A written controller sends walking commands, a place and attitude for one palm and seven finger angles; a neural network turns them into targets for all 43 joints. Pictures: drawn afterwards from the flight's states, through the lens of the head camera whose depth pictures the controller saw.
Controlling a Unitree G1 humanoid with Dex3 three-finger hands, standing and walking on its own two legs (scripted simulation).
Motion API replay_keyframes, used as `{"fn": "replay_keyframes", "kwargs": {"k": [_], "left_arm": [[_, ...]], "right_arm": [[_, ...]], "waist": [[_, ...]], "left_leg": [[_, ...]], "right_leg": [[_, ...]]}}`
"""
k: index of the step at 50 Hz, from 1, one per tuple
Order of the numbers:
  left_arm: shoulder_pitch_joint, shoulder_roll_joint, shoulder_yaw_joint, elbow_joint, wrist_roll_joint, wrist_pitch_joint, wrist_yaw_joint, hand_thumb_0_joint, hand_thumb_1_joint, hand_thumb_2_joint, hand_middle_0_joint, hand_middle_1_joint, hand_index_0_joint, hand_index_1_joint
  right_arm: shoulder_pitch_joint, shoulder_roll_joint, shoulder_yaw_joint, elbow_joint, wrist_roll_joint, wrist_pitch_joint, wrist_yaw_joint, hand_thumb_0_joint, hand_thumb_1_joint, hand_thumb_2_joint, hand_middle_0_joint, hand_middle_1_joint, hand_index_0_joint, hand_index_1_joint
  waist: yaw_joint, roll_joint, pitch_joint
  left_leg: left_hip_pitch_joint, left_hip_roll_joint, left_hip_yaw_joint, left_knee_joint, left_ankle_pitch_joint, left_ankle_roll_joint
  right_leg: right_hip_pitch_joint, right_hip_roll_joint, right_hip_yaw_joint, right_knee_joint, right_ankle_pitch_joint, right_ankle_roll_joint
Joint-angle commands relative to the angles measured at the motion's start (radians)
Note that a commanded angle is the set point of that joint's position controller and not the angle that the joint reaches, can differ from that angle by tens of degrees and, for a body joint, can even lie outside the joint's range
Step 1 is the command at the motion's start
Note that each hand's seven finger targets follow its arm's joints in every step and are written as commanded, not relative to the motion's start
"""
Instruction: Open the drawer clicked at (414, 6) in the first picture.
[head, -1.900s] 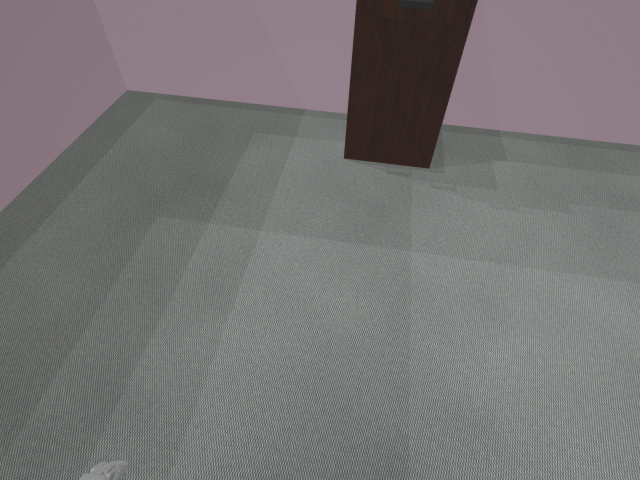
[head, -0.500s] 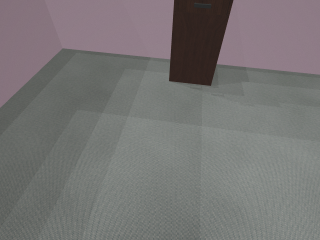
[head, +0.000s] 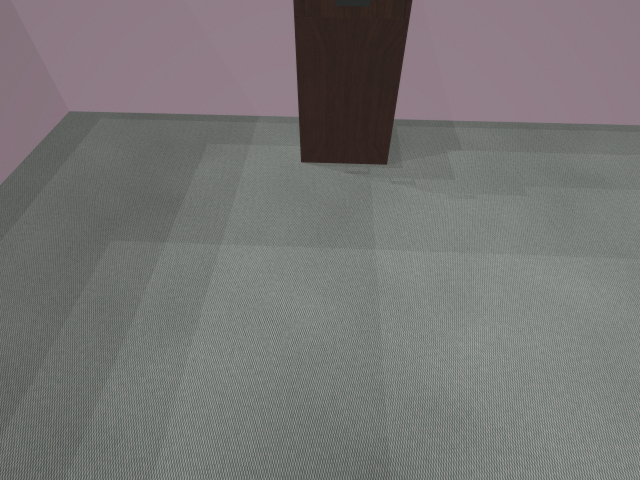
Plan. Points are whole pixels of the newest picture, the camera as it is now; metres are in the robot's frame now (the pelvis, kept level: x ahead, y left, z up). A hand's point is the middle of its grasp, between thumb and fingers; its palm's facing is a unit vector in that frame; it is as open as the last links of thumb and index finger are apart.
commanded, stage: walk to a spot facing it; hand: left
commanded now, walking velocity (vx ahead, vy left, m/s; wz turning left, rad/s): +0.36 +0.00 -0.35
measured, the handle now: out of the picture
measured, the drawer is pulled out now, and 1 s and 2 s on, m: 0.00 0.00 0.00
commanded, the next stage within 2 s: turn to face it in 1.74 s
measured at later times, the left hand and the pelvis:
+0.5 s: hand (171, 444) +0.20 +0.25 -0.17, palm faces -0.12 -0.97 -0.19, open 7.4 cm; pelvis +0.19 +0.05 +0.01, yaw -11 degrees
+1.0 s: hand (274, 274) +0.51 +0.13 -0.15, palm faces -0.28 -0.93 -0.21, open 7.2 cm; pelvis +0.39 -0.03 +0.02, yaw -18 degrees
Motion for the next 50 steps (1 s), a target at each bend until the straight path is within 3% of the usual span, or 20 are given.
{"fn": "replay_keyframes", "kwargs": {"k": [1,3,6,13,15,16,17,18,19,20,22,26,36,39,40,41,42,45,47,50], "left_arm": [[0.308,0.21,0.052,0.03,-0.014,-0.053,0.047,0.0,0.9,0.9,-0.2,-0.3,-0.2,-0.3],[0.207,0.16,0.039,0.002,-0.005,-0.054,0.052,0.0,0.9,0.9,-0.2,-0.3,-0.2,-0.3],[0.144,0.129,0.035,-0.008,-0.003,-0.065,0.052,0.0,0.9,0.9,-0.2,-0.3,-0.2,-0.3],[0.129,0.127,0.046,0.014,-0.004,-0.065,0.052,0.0,0.9,0.9,-0.2,-0.3,-0.2,-0.3],[0.108,0.139,0.053,0.015,-0.007,-0.063,0.051,0.0,0.9,0.9,-0.2,-0.3,-0.2,-0.3],[0.095,0.132,0.057,0.012,-0.011,-0.063,0.051,0.0,0.9,0.9,-0.2,-0.3,-0.2,-0.3],[0.118,0.095,0.054,0.008,-0.016,-0.062,0.046,0.0,0.9,0.9,-0.2,-0.3,-0.2,-0.3],[0.178,0.037,0.052,-0.004,-0.027,-0.057,0.034,0.0,0.9,0.9,-0.2,-0.3,-0.2,-0.3],[0.118,0.029,0.045,-0.039,-0.021,-0.069,0.032,0.0,0.9,0.9,-0.2,-0.3,-0.2,-0.3],[0.079,0.028,0.039,-0.049,-0.016,-0.059,0.037,0.0,0.9,0.9,-0.2,-0.3,-0.2,-0.3],[-0.015,0.028,0.046,-0.052,-0.002,-0.045,0.018,0.0,0.9,0.9,-0.2,-0.3,-0.2,-0.3],[0.027,-0.014,0.044,-0.05,0.003,-0.003,0.003,0.0,0.9,0.9,-0.2,-0.3,-0.2,-0.3],[-0.249,0.012,0.038,-0.146,0.002,-0.012,-0.008,0.0,0.9,0.9,-0.2,-0.3,-0.2,-0.3],[-0.051,0.069,0.051,-0.072,0.006,-0.033,-0.001,0.0,0.9,0.9,-0.2,-0.3,-0.2,-0.3],[0.082,0.159,0.073,-0.033,0.009,-0.047,0.012,0.0,0.9,0.9,-0.2,-0.3,-0.2,-0.3],[0.202,0.268,0.099,-0.006,-0.006,-0.051,0.025,0.0,0.9,0.9,-0.2,-0.3,-0.2,-0.3],[0.188,0.277,0.101,0.001,-0.02,-0.051,0.031,0.0,0.9,0.9,-0.2,-0.3,-0.2,-0.3],[-0.039,0.147,0.063,-0.049,-0.014,-0.055,0.044,0.0,0.9,0.9,-0.2,-0.3,-0.2,-0.3],[-0.075,0.109,0.048,-0.046,-0.006,-0.064,0.044,0.0,0.9,0.9,-0.2,-0.3,-0.2,-0.3],[-0.071,0.104,0.048,-0.032,-0.004,-0.071,0.042,0.0,0.9,0.9,-0.2,-0.3,-0.2,-0.3]], "right_arm": [[-0.268,-0.098,-0.019,-0.17,0.007,-0.046,-0.007,0.0,-0.9,-0.9,0.2,0.3,0.2,0.3],[-0.231,-0.066,-0.021,-0.152,0.001,-0.04,-0.001,0.0,-0.9,-0.9,0.2,0.3,0.2,0.3],[-0.183,-0.028,-0.029,-0.137,0.004,-0.021,0.012,0.0,-0.9,-0.9,0.2,0.3,0.2,0.3],[-0.244,-0.001,-0.032,-0.185,0.013,-0.034,0.029,0.0,-0.9,-0.9,0.2,0.3,0.2,0.3],[-0.167,-0.022,-0.037,-0.164,0.011,-0.045,0.02,0.0,-0.9,-0.9,0.2,0.3,0.2,0.3],[-0.054,-0.046,-0.043,-0.128,0.007,-0.051,0.008,0.0,-0.9,-0.9,0.2,0.3,0.2,0.3],[0.094,-0.111,-0.059,-0.083,-0.001,-0.056,-0.009,0.0,-0.9,-0.9,0.2,0.3,0.2,0.3],[0.222,-0.231,-0.084,-0.056,-0.015,-0.06,-0.017,0.0,-0.9,-0.9,0.2,0.3,0.2,0.3],[0.244,-0.233,-0.077,-0.052,-0.007,-0.047,-0.016,0.0,-0.9,-0.9,0.2,0.3,0.2,0.3],[0.156,-0.195,-0.07,-0.066,-0.002,-0.044,-0.019,0.0,-0.9,-0.9,0.2,0.3,0.2,0.3],[0.024,-0.069,-0.042,-0.09,-0.005,-0.053,-0.018,0.0,-0.9,-0.9,0.2,0.3,0.2,0.3],[-0.011,-0.037,-0.033,-0.076,-0.004,-0.073,-0.022,0.0,-0.9,-0.9,0.2,0.3,0.2,0.3],[0.109,-0.089,-0.049,-0.022,-0.016,-0.056,-0.01,0.0,-0.9,-0.9,0.2,0.3,0.2,0.3],[0.101,-0.095,-0.042,-0.011,-0.007,-0.047,-0.008,0.0,-0.9,-0.9,0.2,0.3,0.2,0.3],[0.11,-0.058,-0.033,-0.023,0.005,-0.049,0.004,0.0,-0.9,-0.9,0.2,0.3,0.2,0.3],[0.077,-0.009,-0.019,-0.074,0.012,-0.058,0.004,0.0,-0.9,-0.9,0.2,0.3,0.2,0.3],[-0.013,-0.049,-0.029,-0.084,0.011,-0.056,0.002,0.0,-0.9,-0.9,0.2,0.3,0.2,0.3],[-0.034,-0.023,-0.034,-0.066,0.0,-0.039,0.004,0.0,-0.9,-0.9,0.2,0.3,0.2,0.3],[0.027,0.013,-0.03,-0.043,-0.006,-0.018,0.006,0.0,-0.9,-0.9,0.2,0.3,0.2,0.3],[0.012,0.038,-0.031,-0.059,-0.002,-0.011,0.018,0.0,-0.9,-0.9,0.2,0.3,0.2,0.3]], "waist": [[0.14,-0.183,0.079],[0.067,-0.057,0.091],[0.017,-0.104,0.087],[0.023,-0.163,0.098],[-0.015,-0.146,0.046],[-0.063,-0.111,0.003],[-0.113,-0.004,-0.109],[-0.13,0.285,-0.247],[-0.127,0.248,-0.203],[-0.098,0.213,-0.14],[-0.053,0.122,0.067],[0.027,0.098,0.058],[-0.039,0.059,0.096],[0.06,-0.008,-0.03],[0.116,-0.165,-0.121],[0.137,-0.338,-0.186],[0.154,-0.269,-0.173],[0.033,-0.055,-0.009],[-0.021,-0.106,0.024],[-0.029,-0.125,0.037]], "left_leg": [[-0.626,-0.002,-0.07,0.498,-0.069,0.011],[-0.592,0.035,-0.078,0.466,0.025,-0.003],[-0.484,0.033,-0.048,0.353,0.13,-0.02],[-0.289,-0.013,-0.003,0.027,0.255,0.002],[-0.139,-0.047,0.028,-0.09,0.269,0.011],[0.025,-0.056,0.016,-0.158,0.298,0.018],[0.271,0.021,-0.062,-0.187,0.291,0.042],[0.461,0.313,-0.445,-0.279,0.248,0.133],[0.386,0.403,-0.601,-0.415,0.196,0.191],[0.247,0.425,-0.592,-0.468,0.022,0.204],[0.009,0.33,-0.41,-0.519,-0.046,0.169],[-0.122,0.236,-0.118,-0.533,0.15,0.139],[0.055,0.245,0.005,-0.481,0.331,0.147],[0.032,0.165,0.112,-0.131,0.585,0.083],[-0.191,0.104,0.173,0.146,0.458,0.04],[-0.457,-0.024,0.135,0.43,-0.086,0.003],[-0.515,0.01,0.003,0.561,-0.095,0.019],[-0.462,0.1,-0.07,0.517,0.104,0.012],[-0.367,0.096,-0.034,0.398,0.13,-0.008],[-0.313,0.084,-0.011,0.212,0.186,-0.017]], "right_leg": [[0.339,-0.396,0.655,-0.384,0.366,-0.25],[0.264,-0.346,0.5,-0.372,0.318,-0.227],[0.135,-0.281,0.364,-0.422,0.284,-0.186],[0.08,-0.213,0.26,-0.412,0.319,-0.116],[0.096,-0.192,0.231,-0.311,0.415,-0.098],[0.057,-0.156,0.206,-0.168,0.492,-0.079],[-0.044,-0.11,0.175,0.052,0.444,-0.053],[-0.241,0.021,0.041,0.401,-0.006,-0.006],[-0.325,0.028,0.077,0.586,-0.197,-0.014],[-0.373,-0.034,0.092,0.705,-0.167,-0.017],[-0.409,-0.116,0.083,0.698,-0.012,-0.004],[-0.294,-0.145,0.046,0.531,0.082,0.018],[-0.209,-0.113,-0.068,0.011,0.13,0.027],[0.139,-0.039,-0.119,-0.154,0.151,-0.017],[0.395,-0.211,0.097,-0.204,0.067,-0.085],[0.561,-0.456,0.517,-0.323,0.142,-0.202],[0.5,-0.468,0.548,-0.365,0.153,-0.223],[0.178,-0.379,0.286,-0.414,0.125,-0.158],[0.04,-0.325,0.161,-0.437,0.185,-0.129],[-0.004,-0.29,0.108,-0.457,0.166,-0.126]]}}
